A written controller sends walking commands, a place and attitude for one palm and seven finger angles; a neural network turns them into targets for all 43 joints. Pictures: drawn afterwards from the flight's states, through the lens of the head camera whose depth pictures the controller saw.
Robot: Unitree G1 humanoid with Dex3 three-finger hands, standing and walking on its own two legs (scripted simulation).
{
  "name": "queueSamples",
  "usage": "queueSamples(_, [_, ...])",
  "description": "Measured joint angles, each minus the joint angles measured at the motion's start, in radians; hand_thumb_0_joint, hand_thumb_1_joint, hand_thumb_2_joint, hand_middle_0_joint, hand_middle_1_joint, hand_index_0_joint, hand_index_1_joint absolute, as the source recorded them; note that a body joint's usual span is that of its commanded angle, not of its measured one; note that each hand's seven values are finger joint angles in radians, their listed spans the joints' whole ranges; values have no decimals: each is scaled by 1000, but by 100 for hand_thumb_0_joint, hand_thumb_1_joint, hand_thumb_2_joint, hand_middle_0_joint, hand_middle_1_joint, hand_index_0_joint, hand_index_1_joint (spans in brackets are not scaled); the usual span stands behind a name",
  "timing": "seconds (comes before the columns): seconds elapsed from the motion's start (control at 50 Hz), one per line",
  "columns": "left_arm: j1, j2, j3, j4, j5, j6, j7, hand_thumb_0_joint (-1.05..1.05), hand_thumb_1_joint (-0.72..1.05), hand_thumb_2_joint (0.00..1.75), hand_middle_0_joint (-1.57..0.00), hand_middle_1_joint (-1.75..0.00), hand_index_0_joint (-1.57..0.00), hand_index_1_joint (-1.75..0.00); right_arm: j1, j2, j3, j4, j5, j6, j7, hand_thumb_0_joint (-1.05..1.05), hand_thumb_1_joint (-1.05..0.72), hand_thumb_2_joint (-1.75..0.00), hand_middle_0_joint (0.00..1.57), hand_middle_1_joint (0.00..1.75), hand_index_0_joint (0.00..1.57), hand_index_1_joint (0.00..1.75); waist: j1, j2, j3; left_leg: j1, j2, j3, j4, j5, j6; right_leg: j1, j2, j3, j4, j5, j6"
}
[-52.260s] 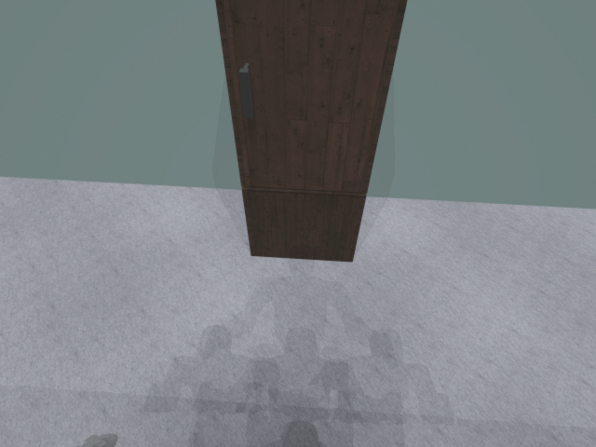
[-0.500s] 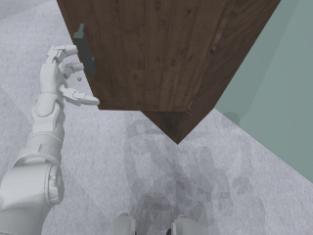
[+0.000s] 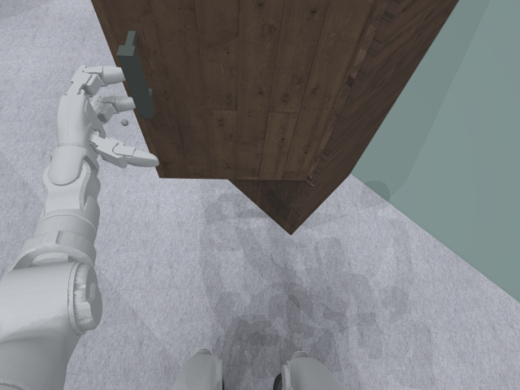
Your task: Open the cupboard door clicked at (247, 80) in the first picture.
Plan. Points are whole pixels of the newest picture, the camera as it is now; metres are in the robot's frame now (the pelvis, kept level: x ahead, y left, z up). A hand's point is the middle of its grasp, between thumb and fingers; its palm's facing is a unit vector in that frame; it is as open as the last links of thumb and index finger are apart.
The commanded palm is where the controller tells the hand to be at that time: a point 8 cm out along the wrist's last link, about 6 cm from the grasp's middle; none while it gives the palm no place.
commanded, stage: move the hooked fingers beside the handle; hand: left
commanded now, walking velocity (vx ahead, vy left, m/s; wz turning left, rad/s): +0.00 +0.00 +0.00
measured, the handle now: (139, 77) +0.58 +0.18 +0.08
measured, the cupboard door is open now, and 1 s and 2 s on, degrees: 45 45 45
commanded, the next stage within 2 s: none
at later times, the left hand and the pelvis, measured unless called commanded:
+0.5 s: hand (123, 119) +0.50 +0.20 +0.07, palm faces +0.03 -1.00 -0.01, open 14.0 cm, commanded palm +0.48 +0.23 +0.08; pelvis +0.00 +0.00 +0.00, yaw -1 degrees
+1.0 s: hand (106, 116) +0.50 +0.22 +0.08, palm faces +0.03 -1.00 -0.01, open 14.0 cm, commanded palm +0.48 +0.26 +0.08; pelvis +0.00 -0.01 +0.00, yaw -2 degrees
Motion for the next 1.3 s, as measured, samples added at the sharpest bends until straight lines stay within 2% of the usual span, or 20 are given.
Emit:
queueSamples(0.18, [-11, 12, 14, 14, 13, -1, -3, -1, -50, 30, -28, -124, -27, -123, 6, 1, 5, -2, -3, 1, -2, 0, -91, -90, 20, 30, 20, 30, -7, 1, 1, -6, 1, 3, 2, 2, 2, -7, 1, 3, 1, 3, 2])
queueSamples(0.7, [17, 81, 123, 13, 35, 14, -83, -1, -50, 30, -30, -121, -30, -121, 9, -10, 19, -32, 7, 20, -21, 0, -91, -90, 20, 30, 20, 30, -36, 1, 6, 2, 23, 23, -4, -3, -3, -14, 21, 26, -1, 9, -3])
queueSamples(1.16, [20, 165, 171, 30, 13, 30, -176, -1, -50, 30, -30, -120, -30, -120, 6, -22, 24, -43, 13, 31, -36, 0, -91, -90, 20, 30, 20, 30, -38, -5, 7, 1, 29, 21, -3, -4, -4, -12, 29, 25, -9, 14, -3])
queueSamples(1.3, [2, 205, 188, 56, 22, 44, -196, -1, -50, 30, -30, -120, -30, -120, 6, -25, 32, -51, 13, 28, -43, 0, -91, -90, 20, 30, 20, 30, -46, -8, 12, -15, 30, 18, 6, -4, 0, -22, 30, 22, -8, 18, 0])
